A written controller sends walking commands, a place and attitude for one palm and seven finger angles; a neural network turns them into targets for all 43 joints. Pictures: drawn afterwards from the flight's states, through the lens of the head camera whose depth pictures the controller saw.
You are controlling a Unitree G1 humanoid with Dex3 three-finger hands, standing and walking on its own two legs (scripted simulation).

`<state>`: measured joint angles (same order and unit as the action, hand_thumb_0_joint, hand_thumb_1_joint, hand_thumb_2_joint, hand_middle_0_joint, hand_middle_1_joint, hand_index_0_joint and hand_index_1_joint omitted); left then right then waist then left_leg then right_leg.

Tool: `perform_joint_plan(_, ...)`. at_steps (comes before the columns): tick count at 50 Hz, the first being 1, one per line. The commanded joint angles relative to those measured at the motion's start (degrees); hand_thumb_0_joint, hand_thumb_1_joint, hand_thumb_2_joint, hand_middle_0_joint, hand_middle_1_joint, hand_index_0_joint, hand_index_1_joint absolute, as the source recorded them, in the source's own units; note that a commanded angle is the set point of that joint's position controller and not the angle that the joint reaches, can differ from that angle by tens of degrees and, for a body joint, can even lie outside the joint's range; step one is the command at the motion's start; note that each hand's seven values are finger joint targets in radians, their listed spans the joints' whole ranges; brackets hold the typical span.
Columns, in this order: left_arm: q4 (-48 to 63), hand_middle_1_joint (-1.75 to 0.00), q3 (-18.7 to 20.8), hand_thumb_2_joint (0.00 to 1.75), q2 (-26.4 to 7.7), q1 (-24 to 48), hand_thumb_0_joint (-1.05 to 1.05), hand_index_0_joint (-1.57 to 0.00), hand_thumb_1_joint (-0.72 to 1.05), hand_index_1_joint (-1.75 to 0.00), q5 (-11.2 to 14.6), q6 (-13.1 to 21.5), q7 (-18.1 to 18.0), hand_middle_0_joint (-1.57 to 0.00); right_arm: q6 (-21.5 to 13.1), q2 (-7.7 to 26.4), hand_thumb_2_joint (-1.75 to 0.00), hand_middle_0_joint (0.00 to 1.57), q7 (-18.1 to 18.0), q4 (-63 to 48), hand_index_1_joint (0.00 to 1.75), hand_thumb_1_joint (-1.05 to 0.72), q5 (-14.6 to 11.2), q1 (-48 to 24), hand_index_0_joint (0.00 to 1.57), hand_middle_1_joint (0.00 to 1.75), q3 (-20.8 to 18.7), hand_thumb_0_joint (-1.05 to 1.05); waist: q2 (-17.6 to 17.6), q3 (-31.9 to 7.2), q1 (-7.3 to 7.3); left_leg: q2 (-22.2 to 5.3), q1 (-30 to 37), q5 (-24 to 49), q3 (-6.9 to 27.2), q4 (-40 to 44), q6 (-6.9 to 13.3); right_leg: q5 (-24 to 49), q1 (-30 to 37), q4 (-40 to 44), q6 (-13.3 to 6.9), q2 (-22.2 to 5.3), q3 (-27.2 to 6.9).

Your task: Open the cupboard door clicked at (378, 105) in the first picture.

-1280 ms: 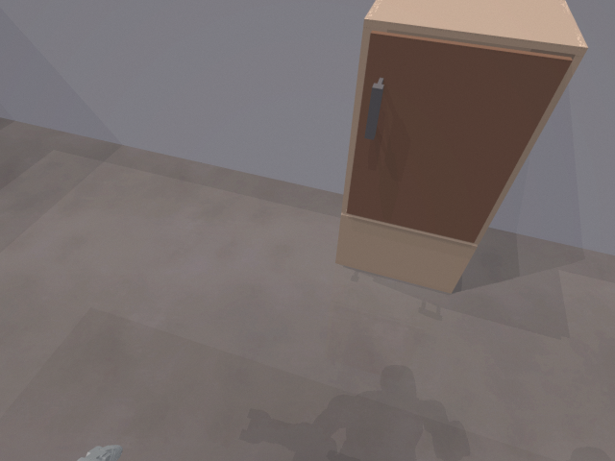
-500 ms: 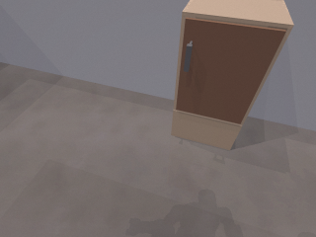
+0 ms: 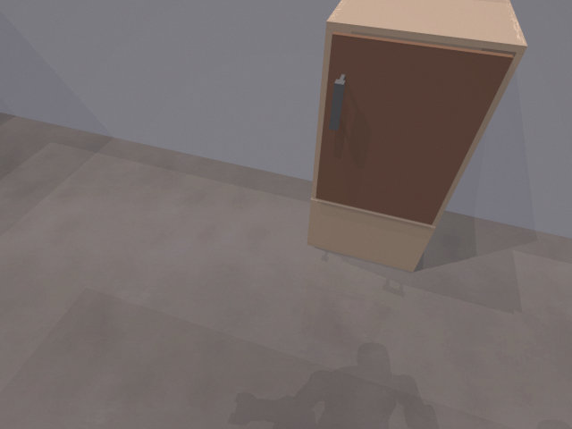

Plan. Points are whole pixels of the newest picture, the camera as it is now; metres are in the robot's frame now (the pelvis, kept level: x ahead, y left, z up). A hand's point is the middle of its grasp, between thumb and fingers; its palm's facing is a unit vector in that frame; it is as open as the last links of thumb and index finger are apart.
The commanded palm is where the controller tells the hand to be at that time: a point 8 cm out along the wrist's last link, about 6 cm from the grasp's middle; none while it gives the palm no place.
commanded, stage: look at it before walking up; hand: left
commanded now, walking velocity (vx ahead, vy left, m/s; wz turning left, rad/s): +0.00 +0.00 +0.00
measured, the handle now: (338, 102) +0.95 -0.10 -0.03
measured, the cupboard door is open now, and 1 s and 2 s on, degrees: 0 0 0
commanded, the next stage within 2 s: turn to face it in 0.16 s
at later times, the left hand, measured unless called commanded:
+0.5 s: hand out of the picture +0.07 +0.24 -0.17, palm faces -0.07 -0.95 -0.31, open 7.4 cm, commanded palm none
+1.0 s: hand out of the picture +0.07 +0.21 -0.19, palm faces -0.15 -0.97 -0.21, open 7.4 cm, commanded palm none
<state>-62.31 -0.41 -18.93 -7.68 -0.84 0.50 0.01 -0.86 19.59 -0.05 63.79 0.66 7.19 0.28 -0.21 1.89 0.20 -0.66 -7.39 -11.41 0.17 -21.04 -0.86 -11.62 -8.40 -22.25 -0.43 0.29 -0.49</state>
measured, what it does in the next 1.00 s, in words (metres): stands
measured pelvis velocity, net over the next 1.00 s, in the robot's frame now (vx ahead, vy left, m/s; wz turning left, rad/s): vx -0.03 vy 0.03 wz -0.18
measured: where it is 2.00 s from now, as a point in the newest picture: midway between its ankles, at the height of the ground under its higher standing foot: outside the picture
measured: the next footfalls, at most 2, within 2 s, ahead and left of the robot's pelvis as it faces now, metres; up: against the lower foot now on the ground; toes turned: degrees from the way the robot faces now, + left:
right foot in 1.28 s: -0.04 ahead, -0.10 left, +0.00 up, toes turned -20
left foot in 1.68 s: +0.24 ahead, +0.07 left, +0.00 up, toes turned -7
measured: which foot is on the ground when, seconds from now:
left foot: down 0.00-1.00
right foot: down 0.00-0.94, up 0.96-1.00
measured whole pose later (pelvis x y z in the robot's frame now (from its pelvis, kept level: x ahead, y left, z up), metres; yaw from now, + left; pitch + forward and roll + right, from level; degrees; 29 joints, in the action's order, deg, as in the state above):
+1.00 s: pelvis -0.03 +0.03 -0.02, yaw -11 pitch +0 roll +0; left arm -55.1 3.0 -12.2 -12.5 -1.3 -3.4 -0.8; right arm -0.2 10.8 -1.9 56.6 0.8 13.1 -2.2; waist 2.6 2.6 0.5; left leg -0.5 -14.6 -17.6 -4.1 -32.9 1.3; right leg -20.9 -23.6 -43.4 1.0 3.0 -7.1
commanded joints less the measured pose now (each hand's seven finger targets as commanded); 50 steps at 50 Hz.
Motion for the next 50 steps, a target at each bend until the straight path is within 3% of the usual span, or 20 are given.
perform_joint_plan(1,3.9,-0.30,2.5,0.90,-12.4,2.2,0.00,-0.20,0.90,-0.30,0.2,1.2,-0.7,-0.20,-1.0,11.5,-0.90,0.20,-0.6,-3.6,0.30,-0.90,-0.2,-2.9,0.20,0.30,-2.2,0.00,0.4,-3.0,-0.21,-6.0,0.0,5.5,5.2,3.4,2.1,5.3,-0.4,4.4,-1.5,-6.9,-6.3)
perform_joint_plan(16,4.3,-0.30,2.7,0.90,-12.5,2.2,0.00,-0.20,0.90,-0.30,0.1,0.9,-0.5,-0.20,-0.9,11.5,-0.90,0.20,-0.9,-3.6,0.30,-0.90,-0.2,-2.4,0.20,0.30,-2.5,0.00,0.4,-2.7,-0.13,-6.3,0.9,6.7,4.2,2.2,1.9,8.5,-1.0,4.0,-1.7,-6.8,-7.1)
perform_joint_plan(20,4.6,-0.30,1.9,0.90,-6.6,-1.2,0.00,-0.20,0.90,-0.30,0.1,-1.0,-0.8,-0.20,0.2,5.1,-0.90,0.20,-1.2,-4.1,0.30,-0.90,-0.1,1.0,0.20,0.30,-1.7,0.00,0.9,-3.0,0.18,-6.6,0.3,6.1,1.2,-1.0,0.8,11.6,-3.5,0.4,-1.1,-6.5,-8.1)
perform_joint_plan(25,7.4,-0.30,2.7,0.90,-6.0,-2.8,0.00,-0.20,0.90,-0.30,-0.1,-2.0,-0.7,-0.20,0.9,4.6,-0.90,0.20,-1.5,-6.7,0.30,-0.90,0.0,2.5,0.20,0.30,-2.8,0.00,0.7,-2.1,0.35,-7.2,-2.0,1.9,0.4,-3.4,1.3,9.6,-7.8,-3.0,-1.5,-5.2,-10.1)
perform_joint_plan(30,9.7,-0.30,3.2,0.90,-3.9,-4.6,0.00,-0.20,0.90,-0.30,-0.3,-2.1,-0.4,-0.20,0.8,4.7,-0.90,0.20,-1.7,-8.9,0.30,-0.90,0.0,2.5,0.20,0.30,-3.9,0.00,-3.5,-3.1,-0.24,-10.4,-3.1,1.5,2.4,-2.7,3.3,8.2,-10.2,-10.1,-0.7,-2.0,-7.2)
perform_joint_plan(33,10.4,-0.30,3.5,0.90,-2.8,-6.4,0.00,-0.20,0.90,-0.30,-0.5,-2.0,-0.4,-0.20,0.9,4.0,-0.90,0.20,-1.7,-9.7,0.30,-0.90,0.0,2.4,0.20,0.30,-4.6,0.00,-3.9,-3.9,-0.80,-11.2,-5.1,1.6,1.9,-4.4,4.0,7.8,-9.6,-12.9,-0.6,-1.5,-6.6)
perform_joint_plan(35,10.7,-0.30,3.8,0.90,-3.3,-7.3,0.00,-0.20,0.90,-0.30,-0.7,-1.9,-0.5,-0.20,1.2,2.5,-0.90,0.20,-1.6,-10.4,0.30,-0.90,-0.1,1.9,0.20,0.30,-4.8,0.00,0.6,-3.3,-1.19,-8.4,-8.0,-4.2,-0.8,-9.1,2.6,7.2,-9.8,-9.3,-1.7,-3.6,-11.2)
perform_joint_plan(36,10.8,-0.30,4.1,0.90,-4.2,-7.4,0.00,-0.20,0.90,-0.30,-0.9,-1.8,-0.7,-0.20,1.4,1.2,-0.90,0.20,-1.5,-10.8,0.30,-0.90,-0.2,2.4,0.20,0.30,-4.7,0.00,5.4,-3.4,-0.85,-5.3,-9.6,-7.9,-3.1,-14.0,1.3,6.3,-10.0,-5.5,-3.3,-6.5,-16.5)
perform_joint_plan(37,10.9,-0.30,4.6,0.90,-5.7,-8.0,0.00,-0.20,0.90,-0.30,-0.9,-1.6,-0.9,-0.20,1.5,-0.8,-0.90,0.20,-1.5,-10.9,0.30,-0.90,-0.3,3.4,0.20,0.30,-4.5,0.00,11.3,-3.6,-0.85,-1.9,-12.7,-12.1,-4.7,-20.2,0.1,4.9,-8.6,0.0,-6.0,-11.3,-24.6)
perform_joint_plan(38,11.0,-0.30,4.9,0.90,-6.6,-8.8,0.00,-0.20,0.90,-0.30,-0.8,-1.6,-1.2,-0.20,1.7,-1.7,-0.90,0.20,-1.5,-10.9,0.30,-0.90,-0.2,3.2,0.20,0.30,-4.3,0.00,14.2,-2.6,-1.90,-0.2,-15.4,-16.9,-3.4,-26.1,-0.4,4.9,-8.0,4.6,-9.3,-14.6,-29.8)
perform_joint_plan(39,11.1,-0.30,5.2,0.90,-6.1,-8.8,0.00,-0.20,0.90,-0.30,-0.8,-1.7,-1.6,-0.20,1.5,-1.6,-0.90,0.20,-1.5,-11.1,0.30,-0.90,-0.3,2.7,0.20,0.30,-4.3,0.00,13.1,-2.3,-2.23,-0.7,-17.0,-18.0,-0.9,-29.7,-0.1,8.5,-6.8,4.6,-11.4,-14.8,-30.5)
perform_joint_plan(40,11.3,-0.30,5.4,0.90,-5.3,-7.3,0.00,-0.20,0.90,-0.30,-0.9,-1.7,-1.8,-0.20,1.2,-1.9,-0.90,0.20,-1.6,-10.7,0.30,-0.90,-0.4,3.7,0.20,0.30,-4.3,0.00,11.4,-2.9,-1.14,-1.3,-16.9,-17.6,0.4,-30.2,0.1,12.5,-5.9,2.8,-11.9,-14.3,-28.2)
perform_joint_plan(42,12.0,-0.30,5.5,0.90,-4.5,-4.9,0.00,-0.20,0.90,-0.30,-1.1,-1.7,-2.0,-0.20,0.8,-3.3,-0.90,0.20,-1.7,-9.8,0.30,-0.90,-0.7,6.9,0.20,0.30,-4.0,0.00,9.4,-6.0,0.52,-1.3,-13.0,-15.8,0.0,-21.8,0.0,18.1,-4.2,-0.7,-10.2,-12.1,-23.4)
perform_joint_plan(44,12.1,-0.30,5.5,0.90,-4.0,-4.4,0.00,-0.20,0.90,-0.30,-0.5,-1.9,-2.0,-0.20,0.4,-3.7,-0.90,0.20,-2.1,-8.7,0.30,-0.90,-0.8,10.3,0.20,0.30,-3.9,0.00,9.2,-7.1,1.82,-0.2,-4.5,-7.0,-1.5,-9.6,-0.1,15.3,-7.8,-3.0,-7.5,-9.7,-21.7)
perform_joint_plan(45,12.3,-0.30,5.3,0.90,-2.7,-4.2,0.00,-0.20,0.90,-0.30,-0.2,-2.1,-1.8,-0.20,0.1,-2.9,-0.90,0.20,-2.3,-8.2,0.30,-0.90,-0.7,11.7,0.20,0.30,-3.9,0.00,6.0,-7.2,2.32,-1.5,1.4,-3.9,-0.8,-4.7,0.5,11.3,-12.1,-5.1,-5.3,-6.9,-18.8)
perform_joint_plan(46,12.9,-0.30,4.9,0.90,-0.6,-4.1,0.00,-0.20,0.90,-0.30,0.0,-2.3,-1.4,-0.20,-0.2,-0.5,-0.90,0.20,-2.4,-8.5,0.30,-0.90,-0.4,12.0,0.20,0.30,-4.4,0.00,-2.5,-6.6,2.45,-8.0,5.1,-3.3,6.8,-0.1,3.0,3.1,-18.6,-10.5,-2.4,-1.8,-13.9)
perform_joint_plan(47,13.8,-0.30,4.5,0.90,1.9,-4.0,0.00,-0.20,0.90,-0.30,0.1,-2.3,-0.9,-0.20,-0.3,3.3,-0.90,0.20,-2.4,-9.8,0.30,-0.90,0.2,10.6,0.20,0.30,-5.1,0.00,-12.2,-3.9,1.87,-18.2,2.1,-0.7,16.8,5.2,7.9,-7.6,-22.4,-20.0,0.6,3.4,-6.1)
perform_joint_plan(48,13.4,-0.30,4.9,0.90,1.2,-2.7,0.00,-0.20,0.90,-0.30,-0.3,-2.7,-1.1,-0.20,-0.2,2.7,-0.90,0.20,-2.2,-10.3,0.30,-0.90,0.4,8.5,0.20,0.30,-5.1,0.00,-14.0,-1.2,1.83,-22.0,-4.4,-0.3,18.4,8.0,10.8,-16.5,-21.5,-30.1,1.7,2.4,-3.4)
perform_joint_plan(49,12.5,-0.30,5.5,0.90,0.3,-3.0,0.00,-0.20,0.90,-0.30,-0.6,-3.0,-0.9,-0.20,-0.2,1.4,-0.90,0.20,-2.5,-10.8,0.30,-0.90,0.6,6.7,0.20,0.30,-4.6,0.00,-10.0,0.6,0.83,-20.7,-8.2,0.8,17.1,7.7,11.8,-16.1,-20.3,-36.5,1.9,1.0,-4.7)
perform_joint_plan(50,11.8,-0.30,5.7,0.90,1.0,-4.3,0.00,-0.20,0.90,-0.30,-0.7,-3.2,-0.5,-0.20,-0.2,0.9,-0.90,0.20,-2.6,-11.1,0.30,-0.90,0.8,4.9,0.20,0.30,-4.2,0.00,-7.7,2.0,-0.57,-18.6,-9.8,2.2,12.8,6.8,11.4,-15.0,-20.1,-39.1,1.9,0.4,-4.1)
